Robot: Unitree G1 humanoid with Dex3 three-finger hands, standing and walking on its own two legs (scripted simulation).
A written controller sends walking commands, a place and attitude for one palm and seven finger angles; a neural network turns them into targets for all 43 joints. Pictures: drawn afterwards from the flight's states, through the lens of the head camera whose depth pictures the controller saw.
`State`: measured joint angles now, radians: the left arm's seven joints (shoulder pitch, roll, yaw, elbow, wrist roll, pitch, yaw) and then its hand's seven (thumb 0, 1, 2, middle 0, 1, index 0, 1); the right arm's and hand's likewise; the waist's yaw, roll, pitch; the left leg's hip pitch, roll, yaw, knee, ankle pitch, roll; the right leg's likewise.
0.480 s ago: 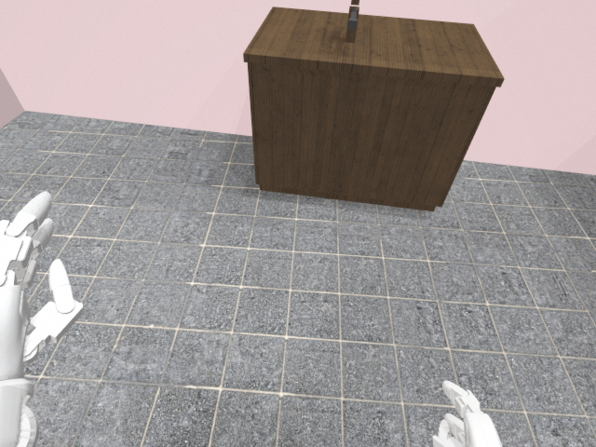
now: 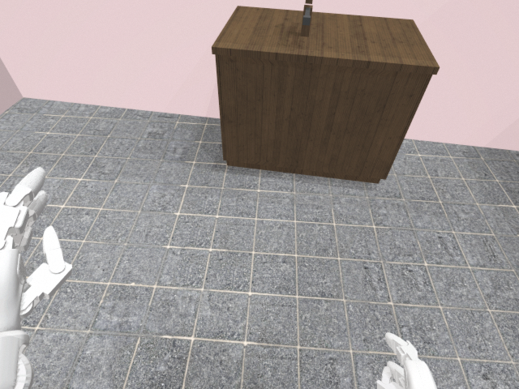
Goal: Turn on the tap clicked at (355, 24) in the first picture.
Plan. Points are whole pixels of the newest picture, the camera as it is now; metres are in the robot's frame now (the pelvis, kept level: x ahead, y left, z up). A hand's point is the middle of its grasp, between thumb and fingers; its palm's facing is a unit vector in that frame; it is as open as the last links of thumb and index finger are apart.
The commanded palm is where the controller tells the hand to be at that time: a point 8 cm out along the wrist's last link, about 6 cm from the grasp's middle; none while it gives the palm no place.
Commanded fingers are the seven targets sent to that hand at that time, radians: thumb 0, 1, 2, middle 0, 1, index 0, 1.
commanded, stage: walk to a spot facing it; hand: left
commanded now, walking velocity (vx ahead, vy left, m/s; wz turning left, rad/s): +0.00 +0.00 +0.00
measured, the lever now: (306, 20) +1.39 -0.10 +0.05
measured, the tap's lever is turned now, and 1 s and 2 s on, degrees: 0 0 0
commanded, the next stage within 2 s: turn to face it in 1.76 s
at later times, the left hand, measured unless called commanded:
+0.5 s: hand (116, 217) +0.28 +0.21 +0.17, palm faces +0.39 -0.84 -0.38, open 7.4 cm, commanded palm +0.22 +0.26 +0.18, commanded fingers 0.00 0.90 0.90 -0.20 -0.30 -0.20 -0.30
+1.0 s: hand (194, 140) +0.44 +0.14 +0.17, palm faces +0.34 -0.81 -0.48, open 7.4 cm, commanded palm +0.38 +0.19 +0.18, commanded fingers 0.00 0.90 0.90 -0.20 -0.30 -0.20 -0.30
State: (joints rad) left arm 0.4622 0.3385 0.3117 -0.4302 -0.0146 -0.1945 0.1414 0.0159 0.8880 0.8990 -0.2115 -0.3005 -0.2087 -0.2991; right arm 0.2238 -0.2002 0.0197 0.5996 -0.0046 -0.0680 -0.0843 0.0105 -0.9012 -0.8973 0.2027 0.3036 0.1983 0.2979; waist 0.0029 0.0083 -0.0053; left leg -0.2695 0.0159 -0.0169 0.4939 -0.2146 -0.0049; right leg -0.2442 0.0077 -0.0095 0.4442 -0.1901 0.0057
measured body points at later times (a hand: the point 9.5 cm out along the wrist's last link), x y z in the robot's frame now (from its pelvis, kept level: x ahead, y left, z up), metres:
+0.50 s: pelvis +0.06 -0.02 -0.01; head +0.06 -0.02 +0.44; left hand +0.25 +0.25 +0.19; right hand +0.19 -0.27 -0.11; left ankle +0.06 +0.11 -0.69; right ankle +0.03 -0.12 -0.74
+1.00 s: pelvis +0.20 -0.07 -0.02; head +0.23 -0.10 +0.43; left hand +0.42 +0.18 +0.19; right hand +0.34 -0.30 -0.14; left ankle +0.16 +0.09 -0.67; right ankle +0.23 -0.15 -0.74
